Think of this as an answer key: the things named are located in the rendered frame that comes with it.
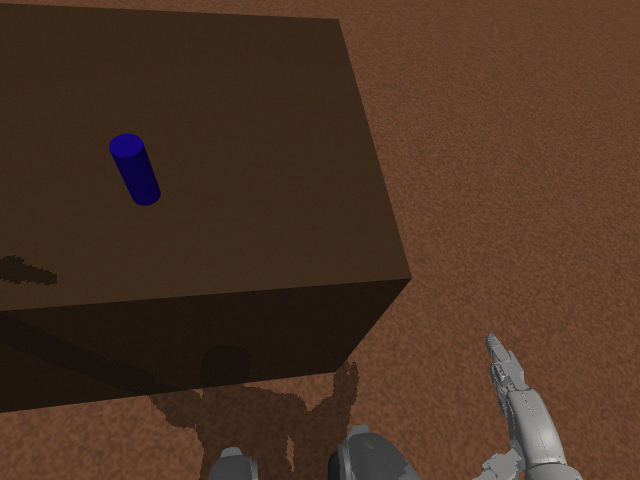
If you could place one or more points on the right robot arm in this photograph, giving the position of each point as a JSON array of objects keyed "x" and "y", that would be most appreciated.
[{"x": 552, "y": 471}]

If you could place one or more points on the right robot hand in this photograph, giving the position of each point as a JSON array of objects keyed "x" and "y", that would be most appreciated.
[{"x": 533, "y": 437}]

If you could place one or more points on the can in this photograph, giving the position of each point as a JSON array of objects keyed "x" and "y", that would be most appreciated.
[{"x": 130, "y": 156}]

